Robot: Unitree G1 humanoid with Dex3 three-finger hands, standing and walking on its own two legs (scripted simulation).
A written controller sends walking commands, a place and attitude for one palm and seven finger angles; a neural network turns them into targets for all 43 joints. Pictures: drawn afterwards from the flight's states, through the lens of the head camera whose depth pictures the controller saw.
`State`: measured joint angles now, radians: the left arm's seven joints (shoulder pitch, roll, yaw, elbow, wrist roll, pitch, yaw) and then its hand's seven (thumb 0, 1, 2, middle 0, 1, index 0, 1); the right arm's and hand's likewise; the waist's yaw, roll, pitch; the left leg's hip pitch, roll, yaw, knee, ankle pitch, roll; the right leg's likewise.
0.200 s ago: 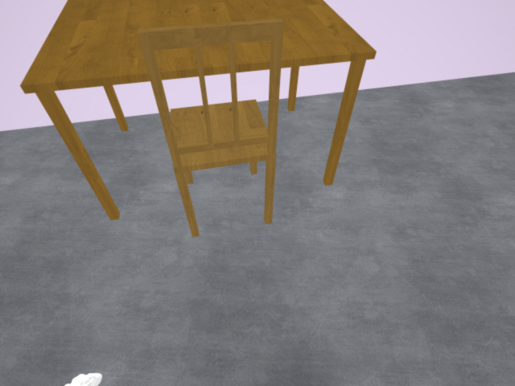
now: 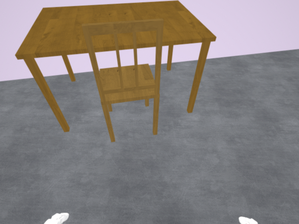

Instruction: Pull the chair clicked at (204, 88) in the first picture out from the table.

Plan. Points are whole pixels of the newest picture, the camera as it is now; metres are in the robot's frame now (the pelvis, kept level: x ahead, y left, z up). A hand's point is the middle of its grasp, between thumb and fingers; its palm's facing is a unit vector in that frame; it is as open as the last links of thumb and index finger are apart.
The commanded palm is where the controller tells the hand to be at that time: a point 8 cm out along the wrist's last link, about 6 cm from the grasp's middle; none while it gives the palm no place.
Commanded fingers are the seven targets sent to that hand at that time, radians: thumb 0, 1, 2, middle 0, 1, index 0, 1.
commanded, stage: stand and wait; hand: left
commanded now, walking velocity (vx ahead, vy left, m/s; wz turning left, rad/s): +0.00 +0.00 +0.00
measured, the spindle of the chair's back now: (119, 63) +0.90 +0.23 -0.06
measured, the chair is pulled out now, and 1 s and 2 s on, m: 0.00 0.00 0.00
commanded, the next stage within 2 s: look at it before walking up in 0.62 s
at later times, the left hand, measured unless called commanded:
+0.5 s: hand out of the picture +0.05 +0.23 -0.15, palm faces -0.03 -0.94 -0.33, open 7.4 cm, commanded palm none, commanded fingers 0.00 0.90 0.90 -0.20 -0.30 -0.20 -0.30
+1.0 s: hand out of the picture +0.05 +0.23 -0.15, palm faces -0.03 -0.94 -0.33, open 7.4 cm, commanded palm none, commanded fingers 0.00 0.90 0.90 -0.20 -0.30 -0.20 -0.30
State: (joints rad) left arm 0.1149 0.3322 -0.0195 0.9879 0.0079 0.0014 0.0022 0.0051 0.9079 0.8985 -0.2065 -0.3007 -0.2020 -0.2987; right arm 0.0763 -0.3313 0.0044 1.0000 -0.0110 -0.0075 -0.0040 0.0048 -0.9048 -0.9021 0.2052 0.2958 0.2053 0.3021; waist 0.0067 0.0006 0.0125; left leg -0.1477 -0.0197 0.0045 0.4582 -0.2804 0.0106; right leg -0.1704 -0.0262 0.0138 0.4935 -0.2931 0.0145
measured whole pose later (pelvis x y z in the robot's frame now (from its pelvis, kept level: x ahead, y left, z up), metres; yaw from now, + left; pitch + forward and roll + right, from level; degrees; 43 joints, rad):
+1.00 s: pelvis -0.02 -0.01 +0.01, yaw +0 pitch -2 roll +0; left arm 0.14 0.33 -0.01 1.08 0.01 -0.01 0.00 0.00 0.91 0.90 -0.21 -0.30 -0.20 -0.30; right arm 0.13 -0.33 0.01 1.11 0.00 -0.01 0.00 0.00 -0.91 -0.90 0.21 0.30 0.21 0.30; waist 0.00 0.00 0.03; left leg -0.13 0.01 0.00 0.37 -0.20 -0.01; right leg -0.16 0.00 0.01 0.40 -0.21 0.00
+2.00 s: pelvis +0.13 -0.04 +0.00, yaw -6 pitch -2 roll +1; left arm 0.45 0.09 0.00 1.13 0.02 -0.06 0.03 0.00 0.91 0.90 -0.21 -0.30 -0.20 -0.30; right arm 0.20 -0.17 -0.05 1.08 0.00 0.00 0.00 0.01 -0.93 -0.90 0.20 0.30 0.20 0.30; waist 0.00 0.01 0.05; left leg -0.56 0.07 0.10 0.93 -0.25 -0.01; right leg 0.02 0.02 -0.06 0.36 -0.35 -0.05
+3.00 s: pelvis +0.22 -0.02 -0.01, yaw +16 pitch -1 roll +0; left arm 0.38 0.19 0.04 1.03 0.02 -0.01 0.00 0.00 0.91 0.90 -0.21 -0.30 -0.20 -0.30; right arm 0.19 -0.21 -0.05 0.99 -0.02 0.02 0.01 0.01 -0.91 -0.90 0.20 0.29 0.20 0.30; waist 0.04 -0.02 0.04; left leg -0.21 0.02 0.06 0.55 -0.38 0.02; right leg -0.17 -0.11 -0.15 0.54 -0.35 0.03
